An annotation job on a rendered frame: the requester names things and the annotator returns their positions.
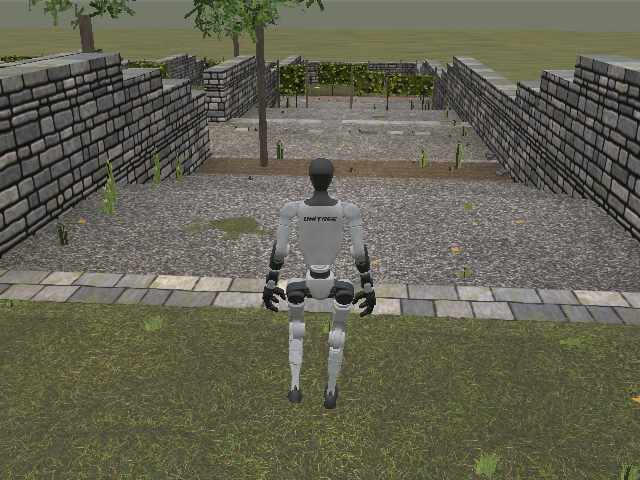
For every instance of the left robot upper arm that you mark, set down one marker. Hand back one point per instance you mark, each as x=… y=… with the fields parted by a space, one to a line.
x=289 y=210

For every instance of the robot right hand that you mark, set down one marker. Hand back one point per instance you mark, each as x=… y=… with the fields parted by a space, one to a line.
x=369 y=302

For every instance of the right robot upper arm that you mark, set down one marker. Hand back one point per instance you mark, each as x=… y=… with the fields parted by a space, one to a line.
x=352 y=212

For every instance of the robot right thigh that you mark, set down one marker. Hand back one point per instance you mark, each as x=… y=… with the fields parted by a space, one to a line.
x=342 y=302

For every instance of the right robot forearm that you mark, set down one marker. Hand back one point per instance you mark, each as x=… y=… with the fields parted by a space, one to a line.
x=364 y=271

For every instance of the robot left hand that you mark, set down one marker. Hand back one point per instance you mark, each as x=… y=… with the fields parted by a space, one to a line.
x=268 y=295

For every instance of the left robot forearm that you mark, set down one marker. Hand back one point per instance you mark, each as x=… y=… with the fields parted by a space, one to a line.
x=274 y=269

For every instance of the humanoid robot head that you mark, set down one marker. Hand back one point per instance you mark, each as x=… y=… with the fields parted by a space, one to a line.
x=321 y=173

